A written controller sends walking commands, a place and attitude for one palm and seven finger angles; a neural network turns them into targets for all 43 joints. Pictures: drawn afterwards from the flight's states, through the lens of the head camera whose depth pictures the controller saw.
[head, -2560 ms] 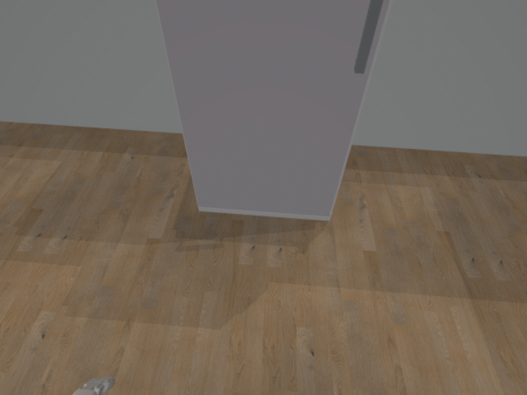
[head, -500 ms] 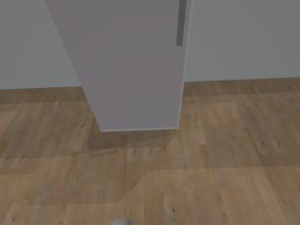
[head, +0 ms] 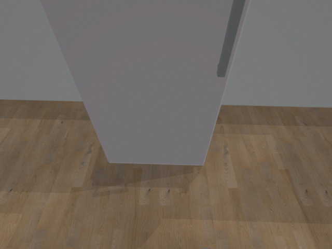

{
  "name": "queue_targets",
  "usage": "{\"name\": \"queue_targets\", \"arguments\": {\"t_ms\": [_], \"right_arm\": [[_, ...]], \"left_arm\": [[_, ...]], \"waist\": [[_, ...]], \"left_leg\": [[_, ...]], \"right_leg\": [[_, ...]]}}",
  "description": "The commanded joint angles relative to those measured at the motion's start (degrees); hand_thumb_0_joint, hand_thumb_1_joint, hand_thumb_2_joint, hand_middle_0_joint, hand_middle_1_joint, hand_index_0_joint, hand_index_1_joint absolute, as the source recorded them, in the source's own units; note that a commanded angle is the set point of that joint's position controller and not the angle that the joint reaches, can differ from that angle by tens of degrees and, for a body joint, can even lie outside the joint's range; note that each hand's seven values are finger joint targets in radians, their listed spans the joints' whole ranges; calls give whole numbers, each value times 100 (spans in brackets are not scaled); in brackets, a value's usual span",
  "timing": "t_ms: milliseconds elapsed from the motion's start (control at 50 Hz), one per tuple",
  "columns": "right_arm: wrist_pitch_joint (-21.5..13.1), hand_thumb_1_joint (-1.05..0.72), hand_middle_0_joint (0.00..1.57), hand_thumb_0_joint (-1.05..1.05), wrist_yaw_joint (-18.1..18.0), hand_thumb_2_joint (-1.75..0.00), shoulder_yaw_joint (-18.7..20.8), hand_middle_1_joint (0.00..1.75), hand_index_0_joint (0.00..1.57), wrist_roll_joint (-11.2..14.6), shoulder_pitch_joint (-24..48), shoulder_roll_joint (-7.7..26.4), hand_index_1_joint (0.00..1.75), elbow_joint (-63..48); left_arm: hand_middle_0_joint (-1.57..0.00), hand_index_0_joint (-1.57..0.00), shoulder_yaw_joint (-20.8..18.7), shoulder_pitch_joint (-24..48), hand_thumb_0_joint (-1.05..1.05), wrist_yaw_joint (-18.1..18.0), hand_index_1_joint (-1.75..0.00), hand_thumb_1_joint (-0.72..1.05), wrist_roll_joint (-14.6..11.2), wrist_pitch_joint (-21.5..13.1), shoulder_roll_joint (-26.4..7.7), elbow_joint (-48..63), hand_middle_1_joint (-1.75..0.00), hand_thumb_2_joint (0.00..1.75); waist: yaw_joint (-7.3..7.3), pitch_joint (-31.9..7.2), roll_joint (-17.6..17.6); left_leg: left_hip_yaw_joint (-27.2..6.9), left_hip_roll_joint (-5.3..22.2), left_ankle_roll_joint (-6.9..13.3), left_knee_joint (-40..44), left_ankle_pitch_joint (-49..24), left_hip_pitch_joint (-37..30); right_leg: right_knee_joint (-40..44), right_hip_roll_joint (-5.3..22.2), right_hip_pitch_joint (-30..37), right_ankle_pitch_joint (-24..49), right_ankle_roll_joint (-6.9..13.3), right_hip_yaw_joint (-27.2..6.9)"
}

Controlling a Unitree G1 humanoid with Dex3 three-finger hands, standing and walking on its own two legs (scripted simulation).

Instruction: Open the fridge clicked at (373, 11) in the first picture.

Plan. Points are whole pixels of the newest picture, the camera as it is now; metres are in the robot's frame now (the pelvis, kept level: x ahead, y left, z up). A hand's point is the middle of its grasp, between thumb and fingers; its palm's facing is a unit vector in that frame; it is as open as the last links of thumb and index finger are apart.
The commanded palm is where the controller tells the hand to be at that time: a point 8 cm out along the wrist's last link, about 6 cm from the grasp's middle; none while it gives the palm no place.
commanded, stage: take the last steps up to it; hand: right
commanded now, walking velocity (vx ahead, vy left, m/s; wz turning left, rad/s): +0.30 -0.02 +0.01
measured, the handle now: (232, 20) +0.69 -0.14 +0.23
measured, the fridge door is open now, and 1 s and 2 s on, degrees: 0 0 0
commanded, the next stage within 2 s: come to a stop and stand still in 0.34 s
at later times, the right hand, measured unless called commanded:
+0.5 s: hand (255, 241) +0.20 -0.23 -0.16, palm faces +0.00 +0.99 -0.16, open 7.4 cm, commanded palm none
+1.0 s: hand (243, 209) +0.28 -0.21 -0.16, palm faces +0.01 +0.97 -0.23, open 7.3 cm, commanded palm none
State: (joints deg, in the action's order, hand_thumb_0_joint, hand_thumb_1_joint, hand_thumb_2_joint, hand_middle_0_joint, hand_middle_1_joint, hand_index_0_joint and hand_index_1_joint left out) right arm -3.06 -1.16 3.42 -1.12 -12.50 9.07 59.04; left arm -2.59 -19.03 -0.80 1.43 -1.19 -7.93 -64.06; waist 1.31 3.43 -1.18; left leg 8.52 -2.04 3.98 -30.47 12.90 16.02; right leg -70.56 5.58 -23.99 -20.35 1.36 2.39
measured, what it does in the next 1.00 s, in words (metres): walks ahead: right foot, then left foot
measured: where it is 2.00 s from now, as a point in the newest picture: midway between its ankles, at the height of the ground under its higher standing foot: outside the picture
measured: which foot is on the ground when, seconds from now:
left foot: down 0.00-0.26, up 0.28-0.66, down 0.68-1.00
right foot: up 0.00-0.22, down 0.24-0.68, up 0.70-1.00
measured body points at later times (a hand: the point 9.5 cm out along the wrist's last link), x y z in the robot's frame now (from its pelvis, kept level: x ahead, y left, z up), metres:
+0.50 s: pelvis +0.17 -0.05 +0.02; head +0.20 -0.07 +0.47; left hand +0.18 +0.18 -0.13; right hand +0.20 -0.28 -0.15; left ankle +0.18 +0.08 -0.66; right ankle +0.16 -0.14 -0.73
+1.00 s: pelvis +0.17 -0.03 +0.00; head +0.20 -0.03 +0.45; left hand +0.22 +0.21 -0.16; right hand +0.28 -0.26 -0.14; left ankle +0.27 +0.09 -0.73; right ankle +0.15 -0.16 -0.69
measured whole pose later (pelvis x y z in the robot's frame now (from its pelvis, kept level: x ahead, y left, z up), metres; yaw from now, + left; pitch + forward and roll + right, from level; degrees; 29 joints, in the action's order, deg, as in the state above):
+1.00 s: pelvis +0.17 -0.03 +0.00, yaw +2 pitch -1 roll +0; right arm 1.7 -2.1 3.0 -2.2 -7.3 8.5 55.2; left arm -4.0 -11.0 -0.7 1.2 2.9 -10.5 -58.5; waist -0.1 4.0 -0.6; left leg 6.1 3.6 1.3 -29.1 6.3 21.6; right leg -51.3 1.9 -20.0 -26.8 -2.1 1.9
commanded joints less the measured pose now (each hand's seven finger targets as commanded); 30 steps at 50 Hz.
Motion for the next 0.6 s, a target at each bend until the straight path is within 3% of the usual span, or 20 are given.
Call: {"name": "queue_targets", "arguments": {"t_ms": [0, 60, 120, 160, 200, 220, 240, 260, 280, 320, 360, 380, 420, 460, 500, 580], "right_arm": [[-93, -90, 20, 0, 3, -90, 23, 30, 20, -43, -395, 533, 30, -88], [-114, -90, 20, 0, 51, -90, 49, 30, 20, -39, -620, 720, 30, 13], [-110, -90, 20, 0, 74, -90, 78, 30, 20, -51, -879, 803, 30, 127], [-85, -90, 20, 0, 78, -90, 92, 30, 20, -40, -930, 833, 30, 154], [-37, -90, 20, 0, 77, -90, 82, 30, 20, 11, -945, 729, 30, 184], [-22, -90, 20, 0, 93, -90, 50, 30, 20, 22, -1003, 554, 30, 162], [-28, -90, 20, 0, 113, -90, 2, 30, 20, 51, -1021, 237, 30, 40], [-56, -90, 20, 0, 90, -90, -21, 30, 20, 7, -743, 319, 30, -106], [-2, -90, 20, 0, 51, -90, 13, 30, 20, -49, -568, 451, 30, -31], [21, -90, 20, 0, 126, -90, 37, 30, 20, -38, -475, 387, 30, 38], [107, -90, 20, 0, 136, -90, 12, 30, 20, -55, -674, 158, 30, 142], [148, -90, 20, 0, 137, -90, 10, 30, 20, -48, -763, 97, 30, 164], [200, -90, 20, 0, 138, -90, 3, 30, 20, -46, -671, 105, 30, 140], [271, -90, 20, 0, 93, -90, -53, 30, 20, -28, -569, 33, 30, 141], [327, -90, 20, 0, 37, -90, -72, 30, 20, -17, -420, 46, 30, 84], [388, -90, 20, 0, -9, -90, -9, 30, 20, -33, -292, 314, 30, -101]], "left_arm": [[-20, -20, -58, -437, 0, 65, -30, 90, 12, 54, -118, 329, -30, 90], [-20, -20, -32, 7, 0, 147, -30, 90, -11, -10, -105, 517, -30, 90], [-20, -20, -40, 472, 0, 174, -30, 90, -14, -126, -176, 700, -30, 90], [-20, -20, -37, 511, 0, 162, -30, 90, -16, -186, -261, 709, -30, 90], [-20, -20, -56, 117, 0, 114, -30, 90, -8, -254, -422, 537, -30, 90], [-20, -20, -131, -415, 0, 68, -30, 90, 7, -296, -734, 381, -30, 90], [-20, -20, -264, -1066, 0, 19, -30, 90, 74, -323, -1327, 279, -30, 90], [-20, -20, -250, -1261, 0, -17, -30, 90, 42, -235, -1430, 211, -30, 90], [-20, -20, -171, -1060, 0, -62, -30, 90, 40, -236, -1162, 179, -30, 90], [-20, -20, -43, -421, 0, -92, -30, 90, -5, -292, -750, 355, -30, 90], [-20, -20, -45, -306, 0, -113, -30, 90, 10, -352, -608, 358, -30, 90], [-20, -20, -45, -294, 0, -121, -30, 90, 3, -357, -637, 354, -30, 90], [-20, -20, -27, -277, 0, -135, -30, 90, -15, -359, -614, 332, -30, 90], [-20, -20, 10, -203, 0, -163, -30, 90, -1, -310, -630, 320, -30, 90], [-20, -20, -5, -147, 0, -185, -30, 90, 8, -224, -686, 299, -30, 90], [-20, -20, -140, -111, 0, -223, -30, 90, -14, -27, -838, 255, -30, 90]], "waist": [[133, 212, 524], [-16, 72, 569], [-210, -4, 606], [-202, -58, 588], [-16, -248, 269], [196, -493, -401], [386, -777, -1694], [432, -662, -1540], [406, -409, -1290], [103, 86, -471], [-49, -78, -361], [-103, -259, -487], [-118, -227, -493], [-144, -198, -424], [-103, -195, -587], [-96, -117, -828]], "left_leg": [[-1299, 1617, 597, 2138, 229, 820], [-1178, 1480, 610, 2031, 129, 415], [-1334, 1595, 621, 1769, -65, -165], [-1289, 1573, 542, 1496, -262, -347], [-1006, 1248, 303, 798, -423, -150], [-725, 931, 86, -266, -410, 346], [-66, 298, -246, -1866, 947, 1376], [-318, 223, -282, -2990, 2182, 1925], [-656, 507, -263, -3503, 1897, 1992], [-720, 794, -334, -3636, 1202, 1946], [-675, 812, -449, -3447, 718, 1647], [-631, 794, -472, -3251, 601, 1539], [-551, 793, -503, -2810, 460, 1477], [-525, 736, -544, -2077, 219, 1180], [-391, 599, -547, -1379, 59, 809], [-312, 517, -453, -445, -35, 441]], "right_leg": [[983, 334, -20, 334, -231, 9], [2109, 250, 8, 623, -283, 217], [2894, 126, 21, 538, -254, 313], [3413, 3, 344, 588, -242, 440], [4222, -148, 1385, 918, -227, 571], [4570, 266, 2291, 1009, -50, -21], [5051, 1624, 3119, 1657, 518, -1698], [5419, 2194, 3122, 2131, 997, -2251], [5508, 2002, 2710, 2223, 924, -1916], [5584, 1687, 1956, 2679, 828, -1210], [5570, 1341, 1876, 3332, 640, -481], [5550, 1220, 1949, 3450, 605, -211], [5574, 1126, 1994, 3740, 636, -54], [5384, 1072, 1926, 4762, 587, 178], [5134, 1029, 1921, 5324, 499, 279], [4678, 1104, 2007, 5079, 444, 137]]}}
